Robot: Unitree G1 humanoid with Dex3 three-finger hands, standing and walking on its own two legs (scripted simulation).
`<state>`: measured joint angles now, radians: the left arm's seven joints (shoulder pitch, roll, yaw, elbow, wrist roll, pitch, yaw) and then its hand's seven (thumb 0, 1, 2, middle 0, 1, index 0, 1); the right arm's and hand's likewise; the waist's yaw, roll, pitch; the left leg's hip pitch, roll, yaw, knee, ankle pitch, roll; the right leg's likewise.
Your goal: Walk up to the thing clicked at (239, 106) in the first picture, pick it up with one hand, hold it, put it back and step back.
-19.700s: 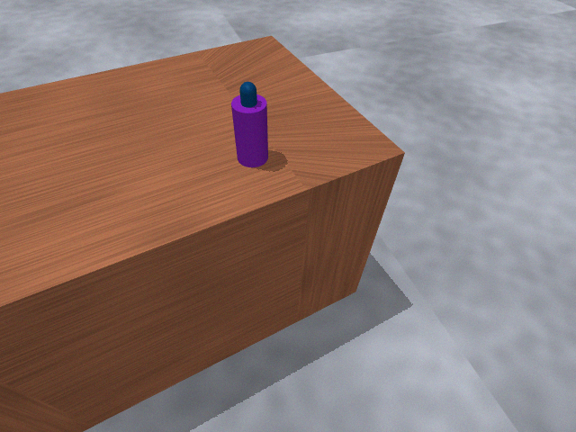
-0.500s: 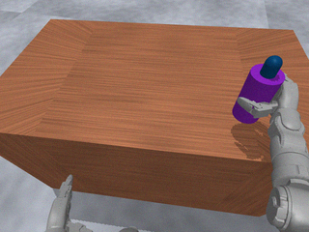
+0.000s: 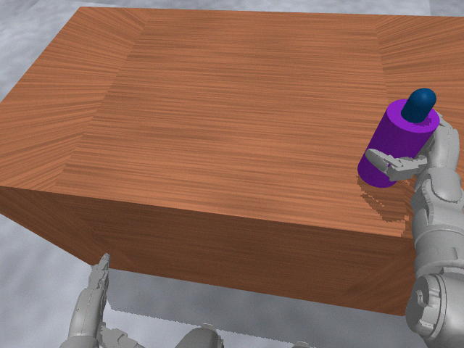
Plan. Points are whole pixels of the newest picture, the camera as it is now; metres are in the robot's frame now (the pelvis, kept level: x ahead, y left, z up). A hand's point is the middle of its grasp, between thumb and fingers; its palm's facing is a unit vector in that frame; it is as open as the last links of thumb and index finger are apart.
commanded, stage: lower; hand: right
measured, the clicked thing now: (398, 138) +0.47 -0.20 +0.08
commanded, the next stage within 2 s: loosen in 0.26 s
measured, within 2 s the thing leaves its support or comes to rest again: rests again in 0.16 s
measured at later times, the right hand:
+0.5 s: hand (390, 149) +0.48 -0.20 +0.04, palm faces +0.16 +0.99 -0.01, open 10.2 cm
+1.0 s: hand (398, 137) +0.49 -0.21 +0.07, palm faces +0.16 +0.99 +0.01, open 15.0 cm
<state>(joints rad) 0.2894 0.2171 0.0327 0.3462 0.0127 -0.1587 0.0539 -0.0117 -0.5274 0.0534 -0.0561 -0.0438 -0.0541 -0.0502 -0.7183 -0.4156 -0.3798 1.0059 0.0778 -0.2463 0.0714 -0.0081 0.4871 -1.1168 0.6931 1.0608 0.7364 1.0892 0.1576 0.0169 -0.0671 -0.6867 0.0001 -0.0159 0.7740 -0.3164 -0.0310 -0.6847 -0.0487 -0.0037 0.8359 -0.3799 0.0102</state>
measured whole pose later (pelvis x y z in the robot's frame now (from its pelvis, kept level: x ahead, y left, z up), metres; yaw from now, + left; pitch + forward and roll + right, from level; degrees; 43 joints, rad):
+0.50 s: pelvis +0.00 +0.00 -0.02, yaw +0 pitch +16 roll +2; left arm 0.31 0.23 0.03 0.24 0.03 -0.12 0.04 -0.01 -0.52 0.05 -0.06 -0.05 -0.06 -0.05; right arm -0.75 -0.44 -0.40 1.06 0.06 -0.31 0.08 -0.01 0.46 -1.06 0.72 1.01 0.76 1.03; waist 0.18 0.01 -0.10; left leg -0.81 0.00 0.00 0.89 -0.36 -0.03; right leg -0.81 -0.05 0.01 0.96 -0.43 0.01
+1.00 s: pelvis -0.01 +0.00 -0.02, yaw +0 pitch +17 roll +2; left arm 0.36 0.23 0.04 0.17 0.03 -0.10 0.01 -0.01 -0.53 0.06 -0.06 -0.05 -0.06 -0.05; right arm -0.84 -0.46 -0.42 1.11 0.06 -0.33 0.10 -0.01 0.58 -0.17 0.54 0.35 0.54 0.35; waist 0.18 0.01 -0.11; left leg -0.85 0.00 0.00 0.92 -0.37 -0.03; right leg -0.85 -0.05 0.01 0.99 -0.43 0.01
